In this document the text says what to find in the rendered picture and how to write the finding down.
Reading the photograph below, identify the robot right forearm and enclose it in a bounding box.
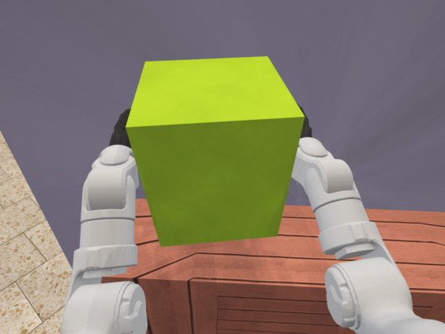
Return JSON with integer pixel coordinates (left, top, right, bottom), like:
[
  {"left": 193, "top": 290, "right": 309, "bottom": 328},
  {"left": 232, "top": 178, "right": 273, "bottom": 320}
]
[{"left": 291, "top": 137, "right": 413, "bottom": 310}]

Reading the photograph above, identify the left robot hand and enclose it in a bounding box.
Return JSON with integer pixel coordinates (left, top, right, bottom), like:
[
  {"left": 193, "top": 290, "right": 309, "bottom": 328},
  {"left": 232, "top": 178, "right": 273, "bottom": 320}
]
[{"left": 109, "top": 109, "right": 131, "bottom": 148}]

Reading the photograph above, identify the pedestal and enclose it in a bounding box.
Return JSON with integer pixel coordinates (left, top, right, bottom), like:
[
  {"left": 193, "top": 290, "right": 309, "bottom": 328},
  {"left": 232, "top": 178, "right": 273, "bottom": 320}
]
[{"left": 101, "top": 198, "right": 445, "bottom": 334}]

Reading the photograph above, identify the right robot hand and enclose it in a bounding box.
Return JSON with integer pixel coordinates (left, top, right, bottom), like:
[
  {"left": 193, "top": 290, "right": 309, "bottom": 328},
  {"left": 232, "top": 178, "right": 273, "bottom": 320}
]
[{"left": 297, "top": 103, "right": 312, "bottom": 138}]

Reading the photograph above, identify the carton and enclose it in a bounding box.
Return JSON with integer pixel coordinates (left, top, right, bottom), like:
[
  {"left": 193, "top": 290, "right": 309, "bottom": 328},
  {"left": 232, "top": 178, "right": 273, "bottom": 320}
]
[{"left": 126, "top": 56, "right": 305, "bottom": 247}]

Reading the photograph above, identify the left robot upper arm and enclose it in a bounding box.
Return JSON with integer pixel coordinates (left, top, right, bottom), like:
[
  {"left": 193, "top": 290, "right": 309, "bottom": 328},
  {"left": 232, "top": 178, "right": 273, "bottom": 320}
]
[{"left": 62, "top": 281, "right": 147, "bottom": 334}]

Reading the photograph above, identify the right robot upper arm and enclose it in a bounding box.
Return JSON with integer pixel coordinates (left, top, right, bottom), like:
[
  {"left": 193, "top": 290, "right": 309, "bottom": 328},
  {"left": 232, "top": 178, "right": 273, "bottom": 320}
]
[{"left": 325, "top": 257, "right": 445, "bottom": 334}]

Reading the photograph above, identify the robot left forearm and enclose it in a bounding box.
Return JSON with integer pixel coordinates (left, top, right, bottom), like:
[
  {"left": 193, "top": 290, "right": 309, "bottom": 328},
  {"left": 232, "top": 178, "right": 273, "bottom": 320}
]
[{"left": 60, "top": 145, "right": 139, "bottom": 334}]

